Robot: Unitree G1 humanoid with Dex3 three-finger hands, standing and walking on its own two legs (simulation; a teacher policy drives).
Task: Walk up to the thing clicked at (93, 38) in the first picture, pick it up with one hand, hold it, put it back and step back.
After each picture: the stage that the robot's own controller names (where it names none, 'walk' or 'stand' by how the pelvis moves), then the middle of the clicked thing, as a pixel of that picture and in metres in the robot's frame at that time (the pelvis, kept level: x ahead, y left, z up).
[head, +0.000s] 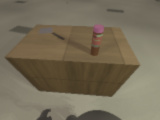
stand; (96, 42) +0.59 -0.01 +0.13
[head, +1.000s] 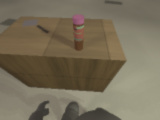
walk; (78, 35) +0.56 +0.13 +0.16
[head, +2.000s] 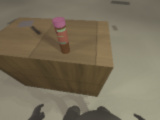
stand; (62, 38) +0.52 +0.22 +0.17
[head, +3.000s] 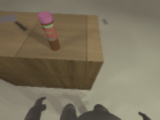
stand; (51, 34) +0.51 +0.31 +0.16
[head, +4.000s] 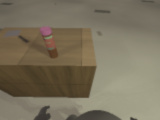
stand; (50, 44) +0.51 +0.35 +0.13
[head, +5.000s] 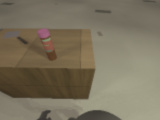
stand; (48, 46) +0.50 +0.34 +0.13
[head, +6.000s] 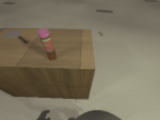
stand; (48, 46) +0.50 +0.35 +0.13
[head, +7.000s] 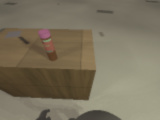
stand; (49, 47) +0.50 +0.34 +0.13
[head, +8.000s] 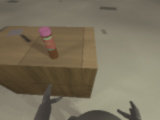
rise first; (50, 45) +0.50 +0.34 +0.13
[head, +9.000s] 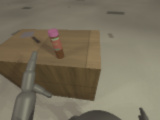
go down; (57, 45) +0.52 +0.33 +0.13
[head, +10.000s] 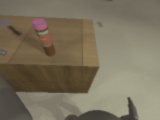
go down; (46, 40) +0.50 +0.30 +0.14
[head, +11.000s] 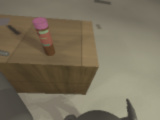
approach; (46, 39) +0.50 +0.30 +0.15
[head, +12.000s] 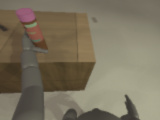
close in; (35, 34) +0.50 +0.32 +0.18
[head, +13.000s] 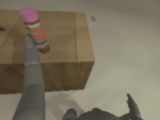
lift; (38, 35) +0.49 +0.30 +0.18
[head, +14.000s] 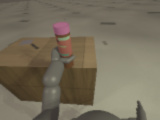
lift; (65, 48) +0.33 +0.16 +0.29
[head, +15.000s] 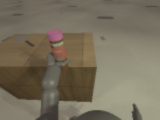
hold; (59, 53) +0.35 +0.20 +0.23
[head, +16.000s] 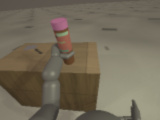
hold; (65, 44) +0.33 +0.16 +0.33
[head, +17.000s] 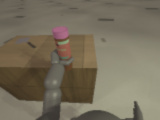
hold; (64, 51) +0.34 +0.17 +0.25
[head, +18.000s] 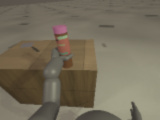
crouch; (64, 48) +0.36 +0.18 +0.28
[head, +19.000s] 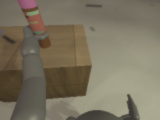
crouch; (37, 26) +0.49 +0.28 +0.28
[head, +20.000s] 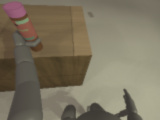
lower; (28, 32) +0.50 +0.32 +0.19
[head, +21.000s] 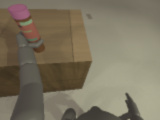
lower; (31, 33) +0.50 +0.31 +0.18
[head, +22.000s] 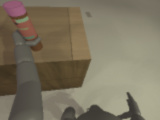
lower; (28, 31) +0.51 +0.32 +0.18
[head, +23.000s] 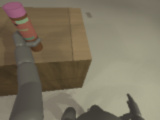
lower; (28, 32) +0.50 +0.32 +0.18
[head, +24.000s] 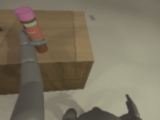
open; (35, 34) +0.50 +0.31 +0.18
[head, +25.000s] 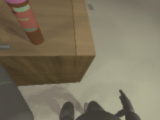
sink last; (28, 21) +0.51 +0.31 +0.19
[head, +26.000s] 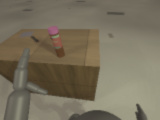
sink last; (57, 43) +0.52 +0.33 +0.16
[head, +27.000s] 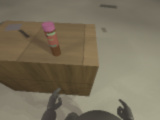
stand; (53, 41) +0.51 +0.31 +0.15
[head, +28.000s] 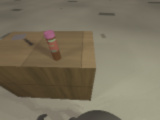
stand; (53, 47) +0.52 +0.32 +0.13
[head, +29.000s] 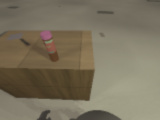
stand; (50, 48) +0.50 +0.33 +0.13
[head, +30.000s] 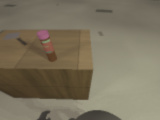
stand; (48, 47) +0.49 +0.34 +0.13
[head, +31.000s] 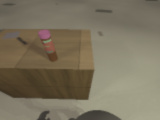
stand; (49, 47) +0.49 +0.34 +0.13
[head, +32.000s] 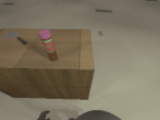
stand; (49, 47) +0.49 +0.33 +0.13
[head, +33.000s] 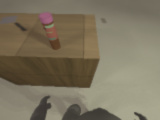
walk; (51, 34) +0.54 +0.30 +0.14
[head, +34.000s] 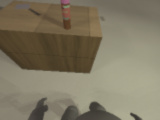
walk; (66, 14) +0.80 +0.28 +0.14
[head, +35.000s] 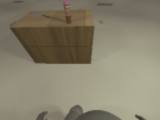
stand; (67, 12) +1.14 +0.39 +0.15
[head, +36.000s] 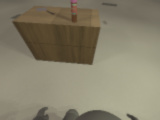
stand; (74, 11) +1.13 +0.29 +0.14
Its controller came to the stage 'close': yes
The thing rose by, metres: 0.23
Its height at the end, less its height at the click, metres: +0.00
